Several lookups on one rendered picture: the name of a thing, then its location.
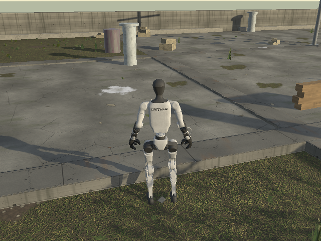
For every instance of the right robot thigh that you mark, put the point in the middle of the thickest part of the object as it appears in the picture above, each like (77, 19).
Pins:
(172, 151)

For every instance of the left robot hand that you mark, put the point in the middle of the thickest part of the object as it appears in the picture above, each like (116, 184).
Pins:
(131, 142)

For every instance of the left robot foot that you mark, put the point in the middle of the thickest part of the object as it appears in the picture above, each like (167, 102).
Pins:
(150, 200)

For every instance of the right robot hand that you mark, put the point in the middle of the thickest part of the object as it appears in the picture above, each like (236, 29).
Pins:
(189, 142)

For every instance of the robot right upper arm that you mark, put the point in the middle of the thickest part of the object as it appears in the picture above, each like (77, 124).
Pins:
(175, 105)

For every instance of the robot right forearm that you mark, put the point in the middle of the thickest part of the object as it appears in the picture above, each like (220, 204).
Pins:
(185, 131)

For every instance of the robot left forearm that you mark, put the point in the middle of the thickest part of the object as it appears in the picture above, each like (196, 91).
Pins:
(134, 133)

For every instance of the robot left upper arm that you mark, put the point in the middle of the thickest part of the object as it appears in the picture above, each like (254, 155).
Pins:
(141, 113)

